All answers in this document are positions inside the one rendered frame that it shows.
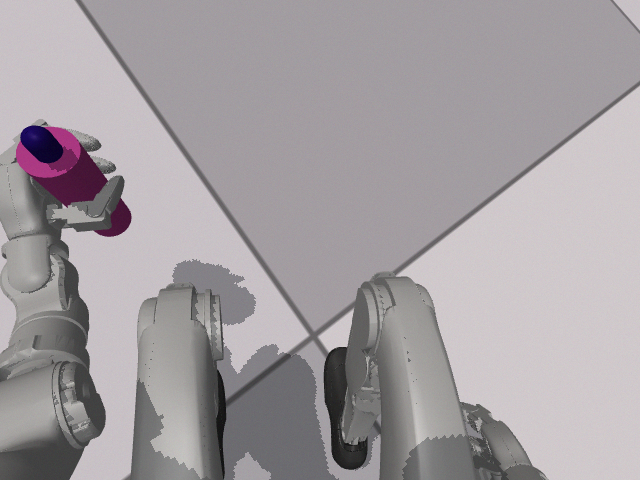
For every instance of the right robot foot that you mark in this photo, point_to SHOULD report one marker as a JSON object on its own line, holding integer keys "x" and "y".
{"x": 335, "y": 386}

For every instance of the left robot hand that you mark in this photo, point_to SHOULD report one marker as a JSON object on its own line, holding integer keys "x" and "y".
{"x": 26, "y": 207}

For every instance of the left robot arm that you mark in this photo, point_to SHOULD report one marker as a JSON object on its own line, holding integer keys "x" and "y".
{"x": 49, "y": 407}

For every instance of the bottle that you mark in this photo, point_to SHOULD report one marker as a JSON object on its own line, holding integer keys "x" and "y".
{"x": 57, "y": 161}

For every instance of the right robot hand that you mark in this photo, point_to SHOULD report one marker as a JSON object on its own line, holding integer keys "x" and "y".
{"x": 499, "y": 450}

